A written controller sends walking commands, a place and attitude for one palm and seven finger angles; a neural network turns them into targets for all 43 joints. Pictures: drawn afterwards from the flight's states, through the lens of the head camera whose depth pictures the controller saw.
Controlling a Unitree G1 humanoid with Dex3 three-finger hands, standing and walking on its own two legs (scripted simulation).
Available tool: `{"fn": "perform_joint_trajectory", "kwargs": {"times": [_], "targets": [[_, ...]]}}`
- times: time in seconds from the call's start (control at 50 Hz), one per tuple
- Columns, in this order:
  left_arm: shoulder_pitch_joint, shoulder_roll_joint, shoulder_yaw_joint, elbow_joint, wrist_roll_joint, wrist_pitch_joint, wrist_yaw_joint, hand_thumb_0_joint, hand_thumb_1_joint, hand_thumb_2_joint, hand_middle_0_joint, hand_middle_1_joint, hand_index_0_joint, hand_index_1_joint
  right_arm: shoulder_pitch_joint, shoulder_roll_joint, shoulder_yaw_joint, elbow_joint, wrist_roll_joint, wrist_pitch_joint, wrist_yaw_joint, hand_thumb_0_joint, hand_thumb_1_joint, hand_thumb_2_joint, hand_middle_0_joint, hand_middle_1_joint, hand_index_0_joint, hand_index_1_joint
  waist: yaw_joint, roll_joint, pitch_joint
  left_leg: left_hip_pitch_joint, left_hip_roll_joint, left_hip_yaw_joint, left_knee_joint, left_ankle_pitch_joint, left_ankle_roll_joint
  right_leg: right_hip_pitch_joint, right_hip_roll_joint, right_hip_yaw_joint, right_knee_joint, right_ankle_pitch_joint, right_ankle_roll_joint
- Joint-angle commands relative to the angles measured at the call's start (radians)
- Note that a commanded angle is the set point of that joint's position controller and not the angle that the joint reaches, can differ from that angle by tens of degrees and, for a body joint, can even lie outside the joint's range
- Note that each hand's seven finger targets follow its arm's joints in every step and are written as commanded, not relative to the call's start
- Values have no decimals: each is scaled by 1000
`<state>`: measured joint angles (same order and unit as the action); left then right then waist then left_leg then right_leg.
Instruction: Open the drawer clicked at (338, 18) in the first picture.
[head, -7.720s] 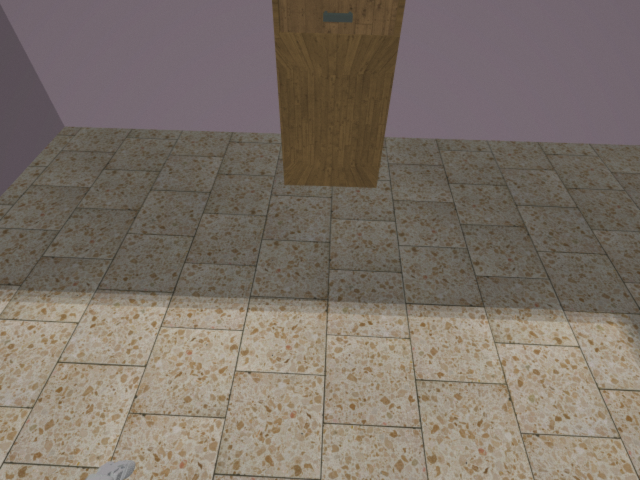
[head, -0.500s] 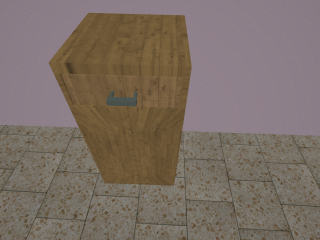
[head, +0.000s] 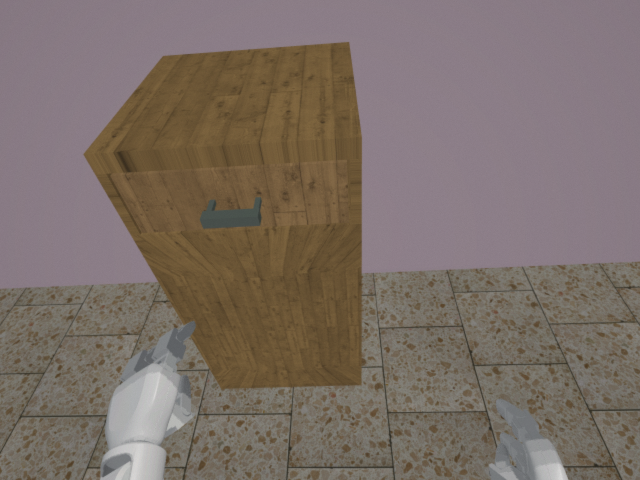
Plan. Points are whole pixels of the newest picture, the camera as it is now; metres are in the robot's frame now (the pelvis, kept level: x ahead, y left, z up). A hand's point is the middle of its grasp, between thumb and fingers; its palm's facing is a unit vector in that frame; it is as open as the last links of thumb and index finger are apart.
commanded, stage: raise the hand with hooked fingers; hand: left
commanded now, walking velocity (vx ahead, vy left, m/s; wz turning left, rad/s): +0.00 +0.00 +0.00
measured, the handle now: (233, 210) +0.56 +0.18 +0.04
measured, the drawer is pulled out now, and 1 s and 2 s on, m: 0.00 0.00 0.00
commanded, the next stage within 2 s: move the hooked fingers above the handle in 1.62 s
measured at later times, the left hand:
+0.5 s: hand (159, 370) +0.25 +0.22 +0.04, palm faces +0.11 -0.09 -0.99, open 10.7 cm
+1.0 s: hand (118, 299) +0.31 +0.26 +0.11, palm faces +0.12 -0.07 -0.99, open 13.4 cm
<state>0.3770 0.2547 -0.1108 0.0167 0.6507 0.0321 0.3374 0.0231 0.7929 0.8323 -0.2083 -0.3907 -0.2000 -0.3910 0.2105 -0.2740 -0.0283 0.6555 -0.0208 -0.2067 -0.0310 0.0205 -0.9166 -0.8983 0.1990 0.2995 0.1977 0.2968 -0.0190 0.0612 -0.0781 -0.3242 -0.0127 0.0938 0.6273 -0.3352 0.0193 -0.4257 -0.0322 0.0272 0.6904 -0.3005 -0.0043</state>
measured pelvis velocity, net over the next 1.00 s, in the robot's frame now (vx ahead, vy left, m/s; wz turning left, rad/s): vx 0.03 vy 0.01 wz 0.04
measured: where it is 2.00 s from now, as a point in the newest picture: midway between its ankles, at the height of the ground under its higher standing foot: outside the picture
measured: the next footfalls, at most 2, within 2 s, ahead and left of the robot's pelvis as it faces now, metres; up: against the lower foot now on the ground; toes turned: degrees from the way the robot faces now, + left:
none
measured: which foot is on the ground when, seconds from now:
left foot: down 0.00-1.00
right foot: down 0.00-1.00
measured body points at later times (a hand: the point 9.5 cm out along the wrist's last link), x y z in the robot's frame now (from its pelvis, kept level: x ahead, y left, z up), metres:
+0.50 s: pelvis +0.03 -0.02 -0.01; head +0.06 -0.06 +0.44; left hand +0.24 +0.22 +0.09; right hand +0.26 -0.20 -0.11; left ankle +0.00 +0.11 -0.72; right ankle +0.04 -0.12 -0.72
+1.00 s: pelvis +0.03 +0.01 +0.01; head +0.04 -0.02 +0.46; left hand +0.30 +0.26 +0.16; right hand +0.26 -0.20 -0.08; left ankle +0.00 +0.11 -0.72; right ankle +0.04 -0.12 -0.72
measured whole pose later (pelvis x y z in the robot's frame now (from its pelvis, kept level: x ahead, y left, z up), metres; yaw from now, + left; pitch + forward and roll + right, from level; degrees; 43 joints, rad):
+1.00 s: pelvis +0.03 +0.01 +0.01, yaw +2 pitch +1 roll +0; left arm 0.04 0.49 -0.05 -0.09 0.93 0.08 0.10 0.00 -0.38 0.34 -0.31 -1.13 -0.31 -1.13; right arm 0.08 -0.24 -0.01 0.60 0.00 0.12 -0.01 0.01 -0.91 -0.90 0.20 0.30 0.20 0.30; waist 0.08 0.07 -0.02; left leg -0.21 -0.01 0.05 0.51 -0.32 0.02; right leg -0.28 -0.03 -0.01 0.54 -0.28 0.01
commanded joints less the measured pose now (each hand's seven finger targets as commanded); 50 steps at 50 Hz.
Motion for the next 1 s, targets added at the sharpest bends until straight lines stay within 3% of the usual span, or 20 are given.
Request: {"fn": "perform_joint_trajectory", "kwargs": {"times": [0.0, 0.02, 0.04, 0.08, 0.12, 0.14, 0.16, 0.18, 0.22, 0.28, 0.34, 0.4, 0.46, 0.48, 0.56, 0.64, 0.7, 0.76, 0.86, 0.98], "targets": [[361, 98, 67, -52, 260, -44, 24, 0, 550, 750, -225, -525, -225, -525, -204, -81, -32, -260, -19, 136, 59, 0, -900, -900, 200, 300, 200, 300, 166, -329, 57, -201, -36, -50, -77, 111, -21, 64, 43, 73, -135, -19, -70], [339, 116, 91, -74, 297, -56, 33, 0, 527, 740, -227, -540, -227, -540, -218, -72, -29, -276, -18, 168, 68, 0, -900, -900, 200, 300, 200, 300, 172, -312, 36, -205, -36, -43, -69, 120, -21, 76, 42, 77, -114, 7, -71], [297, 139, 105, -133, 330, -69, 46, 0, 503, 730, -228, -555, -228, -555, -235, -69, -27, -294, -21, 192, 75, 0, -900, -900, 200, 300, 200, 300, 177, -255, 7, -194, -36, -39, -57, 138, -18, 79, 46, 89, -93, 55, -75], [211, 191, 150, -239, 383, -85, 87, 0, 457, 710, -232, -585, -232, -585, -248, -58, -29, -305, -31, 227, 82, 0, -900, -900, 200, 300, 200, 300, 189, -77, -63, -167, -39, -37, -31, 153, -15, 76, 53, 103, -49, 93, -87], [122, 226, 177, -323, 419, -97, 131, 0, 410, 690, -235, -615, -235, -615, -219, -45, -32, -308, -43, 235, 77, 0, -900, -900, 200, 300, 200, 300, 172, 40, -208, -85, -41, -45, 27, 225, -9, 49, 63, 131, -5, 192, -92], [67, 245, 190, -370, 429, -105, 151, 0, 387, 680, -237, -630, -237, -630, -212, -44, -34, -305, -49, 237, 74, 0, -900, -900, 200, 300, 200, 300, 155, 54, -265, -48, -42, -57, 59, 255, -7, 19, 63, 144, 12, 213, -91], [-41, 282, 204, -452, 443, -114, 168, 0, 363, 670, -238, -645, -238, -645, -212, -48, -37, -294, -61, 240, 68, 0, -900, -900, 200, 300, 200, 300, 127, 39, -301, -18, -45, -72, 98, 254, -4, -24, 61, 173, 12, 190, -85], [-74, 265, 185, -469, 434, -120, 181, 0, 340, 660, -240, -660, -240, -660, -211, -47, -38, -291, -65, 241, 63, 0, -900, -900, 200, 300, 200, 300, 106, 64, -300, 7, -45, -77, 123, 243, 3, -64, 53, 157, 10, 171, -80], [-155, 268, 177, -483, 415, -148, 182, 0, 293, 640, -243, -690, -243, -690, -203, -50, -40, -270, -72, 228, 58, 0, -900, -900, 200, 300, 200, 300, 62, 46, -283, 34, -48, -86, 174, 214, 11, -152, 42, 157, -4, 113, -70], [-188, 233, 139, -424, 378, -181, 164, 0, 223, 610, -248, -735, -248, -735, -209, -55, -35, -257, -80, 215, 53, 0, -900, -900, 200, 300, 200, 300, 20, -54, -175, -21, -46, -100, 193, 154, 20, -197, 39, 128, -25, 75, -53], [-120, 249, 152, -314, 373, -135, 111, 0, 153, 580, -253, -780, -253, -780, -226, -54, -27, -259, -76, 234, 56, 0, -900, -900, 200, 300, 200, 300, 54, -165, -157, -111, -48, -90, 143, 140, 21, -61, 34, 105, -43, 152, -38], [10, 280, 178, -295, 351, -26, 31, 0, 83, 550, -258, -825, -258, -825, -240, -48, -11, -271, -33, 265, 53, 0, -900, -900, 200, 300, 200, 300, 121, -161, -212, -125, -40, -71, 51, 218, 8, 141, 35, 93, -39, 329, -35], [69, 337, 238, -283, 319, 25, -26, 0, 13, 520, -263, -870, -263, -870, -261, -49, 14, -267, -11, 266, 42, 0, -900, -900, 200, 300, 200, 300, 146, -170, -198, -131, -31, -65, -6, 243, 0, 256, 28, 99, -45, 414, -27], [51, 319, 214, -311, 314, 28, -39, 0, -10, 510, -265, -885, -265, -885, -259, -43, 21, -264, -9, 267, 41, 0, -900, -900, 200, 300, 200, 300, 142, -149, -175, -119, -28, -62, -24, 251, -1, 259, 23, 88, -53, 414, -26], [-83, 372, 266, -421, 318, 0, -40, 0, -103, 470, -272, -945, -272, -945, -254, -58, 9, -256, -21, 262, 25, 0, -900, -900, 200, 300, 200, 300, 136, -99, -180, -56, -16, -65, -53, 291, 5, 272, 19, 73, -91, 425, -28], [-189, 351, 250, -454, 308, -61, -20, 0, -197, 430, -278, -1005, -278, -1005, -214, -58, -15, -227, -26, 245, 18, 0, -900, -900, 200, 300, 200, 300, 109, -30, -217, 36, -19, -71, -57, 337, 7, 233, 18, 40, -102, 409, -30], [-259, 338, 226, -423, 301, -69, -26, 0, -267, 400, -283, -1050, -283, -1050, -212, -60, -26, -205, -19, 241, 16, 0, -900, -900, 200, 300, 200, 300, 95, -11, -185, 71, -14, -77, -70, 342, 5, 189, 22, 5, -120, 333, -34], [-325, 354, 218, -362, 301, -34, -61, 0, -337, 370, -288, -1095, -288, -1095, -220, -67, -31, -195, -4, 252, 16, 0, -900, -900, 200, 300, 200, 300, 98, -37, -164, 83, -6, -75, -99, 348, 2, 194, 26, -16, -143, 299, -33], [-462, 413, 215, -319, 295, 34, -146, 0, -453, 320, -297, -1170, -297, -1170, -243, -74, -18, -199, 17, 281, 11, 0, -900, -900, 200, 300, 200, 300, 109, -19, -153, 112, -1, -79, -159, 390, -3, 258, 29, -35, -175, 296, -34], [-613, 446, 199, -290, 273, 54, -255, 0, -500, 300, -300, -1200, -300, -1200, -239, -70, 3, -198, 22, 306, 11, 0, -900, -900, 200, 300, 200, 300, 104, -4, -142, 163, 9, -87, -209, 477, -10, 315, 32, -55, -214, 320, -34]]}}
